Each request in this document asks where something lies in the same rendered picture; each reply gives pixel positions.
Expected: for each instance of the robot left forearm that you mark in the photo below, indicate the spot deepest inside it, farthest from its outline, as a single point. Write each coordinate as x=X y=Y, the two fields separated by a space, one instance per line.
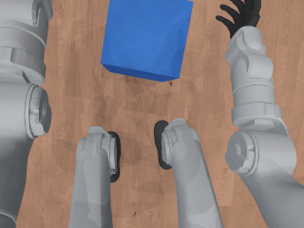
x=23 y=40

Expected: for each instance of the robot right hand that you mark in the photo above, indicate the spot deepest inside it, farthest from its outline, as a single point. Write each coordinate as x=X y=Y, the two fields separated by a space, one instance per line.
x=248 y=15

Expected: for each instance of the carton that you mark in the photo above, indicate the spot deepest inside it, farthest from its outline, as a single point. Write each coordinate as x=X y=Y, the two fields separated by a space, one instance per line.
x=146 y=38

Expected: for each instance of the robot right upper arm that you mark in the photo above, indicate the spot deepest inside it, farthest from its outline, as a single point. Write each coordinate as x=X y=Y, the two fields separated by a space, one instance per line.
x=265 y=162

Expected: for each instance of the robot left upper arm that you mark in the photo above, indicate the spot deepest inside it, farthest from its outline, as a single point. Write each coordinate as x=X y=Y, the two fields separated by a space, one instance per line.
x=25 y=114

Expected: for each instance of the robot right shin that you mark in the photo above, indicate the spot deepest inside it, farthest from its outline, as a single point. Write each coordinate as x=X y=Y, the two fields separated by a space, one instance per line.
x=182 y=121

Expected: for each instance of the robot right forearm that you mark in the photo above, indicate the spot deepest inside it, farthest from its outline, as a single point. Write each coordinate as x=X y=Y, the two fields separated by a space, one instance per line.
x=253 y=89

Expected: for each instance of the robot right thigh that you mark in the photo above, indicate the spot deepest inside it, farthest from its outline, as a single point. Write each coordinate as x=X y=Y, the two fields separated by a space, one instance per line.
x=196 y=200

